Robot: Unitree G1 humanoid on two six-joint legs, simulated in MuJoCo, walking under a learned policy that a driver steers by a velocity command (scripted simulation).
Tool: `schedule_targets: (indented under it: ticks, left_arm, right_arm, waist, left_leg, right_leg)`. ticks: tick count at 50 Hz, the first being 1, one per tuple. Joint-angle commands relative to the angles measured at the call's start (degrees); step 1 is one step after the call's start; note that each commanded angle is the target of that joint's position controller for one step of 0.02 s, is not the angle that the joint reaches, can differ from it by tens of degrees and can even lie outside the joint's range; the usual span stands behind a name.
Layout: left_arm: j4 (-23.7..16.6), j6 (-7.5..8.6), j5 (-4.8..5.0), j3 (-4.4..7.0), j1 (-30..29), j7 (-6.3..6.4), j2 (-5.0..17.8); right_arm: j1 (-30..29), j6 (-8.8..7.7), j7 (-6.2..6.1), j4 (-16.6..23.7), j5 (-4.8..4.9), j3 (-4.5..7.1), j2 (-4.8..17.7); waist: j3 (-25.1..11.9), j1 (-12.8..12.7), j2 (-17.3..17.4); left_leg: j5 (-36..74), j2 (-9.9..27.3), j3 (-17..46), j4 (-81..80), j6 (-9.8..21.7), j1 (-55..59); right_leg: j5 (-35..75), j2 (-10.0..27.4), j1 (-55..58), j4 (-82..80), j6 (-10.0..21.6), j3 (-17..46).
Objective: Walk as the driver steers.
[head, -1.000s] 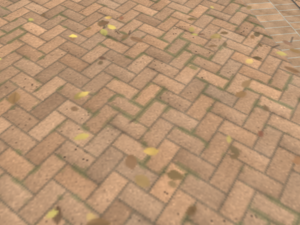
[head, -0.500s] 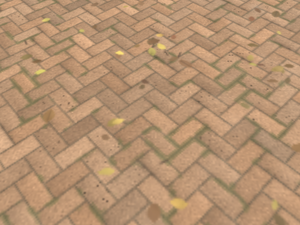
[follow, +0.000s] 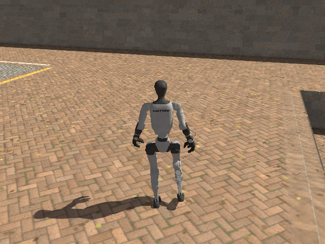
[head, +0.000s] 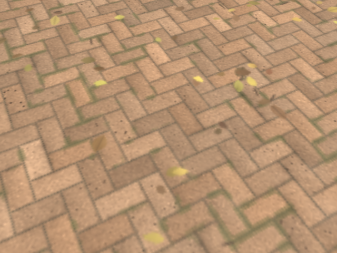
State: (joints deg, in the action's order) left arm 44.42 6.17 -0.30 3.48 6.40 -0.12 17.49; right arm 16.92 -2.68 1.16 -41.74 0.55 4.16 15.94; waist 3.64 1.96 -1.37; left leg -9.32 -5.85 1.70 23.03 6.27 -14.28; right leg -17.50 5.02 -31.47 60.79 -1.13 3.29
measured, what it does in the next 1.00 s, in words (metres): walks ahead, turning right: right foot, then left foot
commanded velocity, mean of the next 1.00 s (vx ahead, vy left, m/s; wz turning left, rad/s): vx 0.16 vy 0.00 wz -0.20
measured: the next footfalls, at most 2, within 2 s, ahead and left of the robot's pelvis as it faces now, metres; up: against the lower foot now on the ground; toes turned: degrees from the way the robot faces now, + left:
right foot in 0.28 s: +0.36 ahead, -0.13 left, +0.00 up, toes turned +6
left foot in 0.68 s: +0.34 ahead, +0.10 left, +0.00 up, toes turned -12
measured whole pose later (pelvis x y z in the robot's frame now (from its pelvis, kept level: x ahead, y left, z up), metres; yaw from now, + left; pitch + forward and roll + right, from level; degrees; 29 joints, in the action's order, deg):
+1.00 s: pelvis +0.26 -0.01 +0.00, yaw -18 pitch +1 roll -1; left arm 39.6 -3.9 1.4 4.9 9.9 0.1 18.2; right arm 9.4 0.8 -2.3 -39.5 -0.8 3.2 14.8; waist 2.8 0.8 -1.3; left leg -12.8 3.3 -4.7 25.5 0.2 -13.7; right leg -22.5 1.3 -25.9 51.5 -6.0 1.3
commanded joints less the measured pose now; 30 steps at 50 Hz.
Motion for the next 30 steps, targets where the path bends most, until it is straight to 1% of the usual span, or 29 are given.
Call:
schedule_targets:
  ticks: [1,4,5,7,9,11,12,13,14,15,16,17,18,19,20,21,22,23,24,26,28,30]
  left_arm:
    - [-3.6,-0.46,-0.67,1.15,-0.5,0.31,4.3]
    - [-5.3,-0.31,-0.33,0.42,-6.5,-0.13,2.7]
    - [-6.0,-0.18,-0.25,0.29,-8.4,-0.31,2.5]
    - [-6.3,0.35,-0.22,0.03,-9.4,-1.06,2.2]
    - [-6.3,0.9,-0.42,0.11,-9.6,-1.84,2.6]
    - [-5.7,1.25,-0.52,0.51,-7.9,-2.36,3.8]
    - [-5.0,1.38,-0.56,0.84,-5.8,-2.41,4.7]
    - [-3.6,1.56,-0.83,1.28,-1.8,-2.31,5.5]
    - [-2.7,1.81,-1.34,1.82,2.6,-2.16,7.8]
    - [-2.8,1.55,-2.44,2.04,6.4,-2.08,10.8]
    - [-1.4,0.48,-1.06,1.21,8.3,-2.22,7.1]
    - [-2.0,-0.45,1.0,0.82,7.2,-2.49,6.1]
    - [-3.2,-1.38,1.41,1.07,3.7,-2.35,6.6]
    - [-3.9,-2.17,1.06,1.1,1.4,-2.12,7.0]
    - [-4.3,-2.69,0.69,1.29,0.3,-1.59,7.6]
    - [-4.4,-3.35,0.34,1.5,-0.5,-1.27,7.9]
    - [-4.6,-3.93,0.11,1.61,-1.2,-1.02,7.6]
    - [-4.8,-4.37,-0.09,1.84,-1.1,-0.7,7.7]
    - [-4.9,-4.71,0.0,2.17,-0.6,-0.32,8.1]
    - [-5.3,-5.41,0.68,2.78,-0.5,0.39,8.8]
    - [-5.6,-6.13,1.07,3.09,-0.4,0.84,9.0]
    - [-5.7,-6.79,1.17,3.2,-0.1,1.07,8.9]
  right_arm:
    - [-1.2,-1.3,-1.36,4.4,0.22,2.53,9.9]
    - [0.9,-0.78,-2.11,3.7,0.5,2.63,10.1]
    - [1.3,-0.52,-2.26,3.4,0.45,2.68,10.2]
    - [3.3,-0.18,-2.49,2.0,0.27,2.4,9.4]
    - [4.8,0.09,-2.74,0.7,0.06,1.83,7.9]
    - [4.3,0.31,-2.86,0.2,-0.56,1.56,7.5]
    - [3.4,0.4,-2.83,0.2,-0.75,1.56,7.7]
    - [1.9,0.41,-2.84,0.3,-0.68,1.45,7.7]
    - [2.2,0.29,-2.85,0.9,-1.2,1.09,6.9]
    - [7.9,-0.16,-2.72,1.3,-1.76,0.18,4.7]
    - [13.6,-0.03,-2.33,-0.4,-1.59,-0.39,4.1]
    - [10.7,0.34,-2.03,0.3,-0.97,0.47,8.7]
    - [4.2,1.08,-2.22,1.7,-0.18,0.89,9.6]
    - [-0.2,1.88,-2.62,2.8,-0.39,1.11,9.7]
    - [-1.8,2.73,-3.18,3.5,-0.82,1.37,9.5]
    - [-1.6,3.27,-3.57,3.7,-0.86,1.15,8.1]
    - [-0.8,3.42,-3.86,3.5,-0.89,0.82,6.5]
    - [-0.4,3.31,-4.13,3.2,-0.97,0.56,5.4]
    - [-0.5,3.14,-4.32,3.2,-1.02,0.45,4.9]
    - [-1.3,2.97,-4.29,3.2,-0.95,0.41,4.9]
    - [-3.1,2.87,-4.04,3.7,-0.84,0.42,5.1]
    - [-4.5,2.5,-3.69,4.2,-0.74,0.48,5.2]
  waist:
    - [-4.4,-1.8,2.8]
    - [-3.0,0.5,4.9]
    - [-2.2,1.0,5.4]
    - [-3.0,2.2,6.4]
    - [-3.8,2.8,6.8]
    - [-4.6,1.8,7.6]
    - [-5.3,0.6,7.9]
    - [-6.9,-1.9,7.4]
    - [-11.4,-3.5,4.6]
    - [-19.7,-1.9,-4.7]
    - [-25.8,-1.6,-13.9]
    - [-23.7,-2.5,-8.4]
    - [-17.4,-3.2,-4.4]
    - [-11.7,-3.4,-0.6]
    - [-9.6,-2.6,-0.2]
    - [-7.8,-1.4,-1.5]
    - [-7.2,-0.7,-3.7]
    - [-7.8,-0.6,-5.5]
    - [-9.1,-0.8,-6.3]
    - [-11.4,-1.1,-6.2]
    - [-11.4,-1.8,-6.4]
    - [-10.4,-2.2,-7.0]
  left_leg:
    - [14.6,14.4,15.5,-11.0,10.4,3.9]
    - [9.6,11.2,12.6,-10.5,7.4,1.4]
    - [11.3,10.5,12.1,-9.5,6.4,0.3]
    - [15.5,10.9,10.7,-7.7,4.9,1.3]
    - [18.2,12.3,11.1,-4.5,3.9,5.7]
    - [22.5,14.0,12.1,-0.4,3.2,10.2]
    - [26.4,14.2,12.0,2.4,2.6,11.5]
    - [32.3,12.7,10.6,7.4,1.3,11.9]
    - [29.9,9.4,8.4,16.2,-0.9,9.6]
    - [9.8,4.4,6.4,32.5,-4.8,-3.5]
    - [-26.5,0.6,4.5,46.0,-8.7,-12.4]
    - [-27.8,3.0,7.0,49.4,-9.3,-15.9]
    - [-25.2,4.3,6.1,51.8,-9.9,-19.5]
    - [-23.1,4.9,4.7,50.0,-9.8,-21.2]
    - [-20.5,6.3,4.8,46.7,-9.5,-19.9]
    - [-19.4,6.6,4.4,41.7,-9.4,-17.0]
    - [-18.9,6.2,3.5,36.2,-9.4,-14.3]
    - [-18.5,5.4,2.5,32.4,-9.6,-12.2]
    - [-17.4,4.8,2.3,29.7,-9.9,-10.8]
    - [-12.8,4.4,2.8,25.1,-10.1,-8.1]
    - [-10.0,4.0,3.2,21.3,-10.2,-6.8]
    - [-9.1,3.6,3.4,17.3,-10.0,-5.7]
  right_leg:
    - [7.5,0.3,-4.2,-8.6,-2.3,0.2]
    - [18.9,-2.2,-1.4,-21.6,-3.0,0.0]
    - [21.3,-3.4,0.3,-25.3,-2.9,-0.5]
    - [27.3,-4.5,3.5,-29.2,-2.2,-1.8]
    - [28.7,-4.6,3.9,-31.7,-0.5,-1.5]
    - [24.4,-4.6,4.2,-33.1,1.6,-1.4]
    - [22.3,-5.0,6.0,-33.8,2.8,-2.1]
    - [24.5,-6.0,11.0,-36.5,4.3,-3.3]
    - [39.6,-2.6,20.4,-35.5,6.5,-0.2]
    - [58.2,8.4,38.6,-30.9,14.6,13.4]
    - [61.4,16.6,46.9,-33.1,22.9,27.2]
    - [46.7,15.2,43.4,-36.1,22.1,30.1]
    - [33.8,12.9,37.9,-37.8,19.8,27.2]
    - [26.8,10.8,30.3,-40.4,17.9,24.0]
    - [21.4,9.7,24.5,-42.1,16.7,22.8]
    - [17.4,7.2,19.6,-43.8,15.4,21.2]
    - [15.7,5.0,16.5,-44.7,14.3,18.9]
    - [16.5,3.7,15.2,-44.9,14.1,17.5]
    - [17.6,3.4,15.2,-44.7,14.3,17.3]
    - [14.6,3.0,14.9,-44.5,14.1,17.6]
    - [8.9,2.7,14.2,-44.8,13.5,19.2]
    - [5.0,2.3,13.8,-44.4,12.9,21.1]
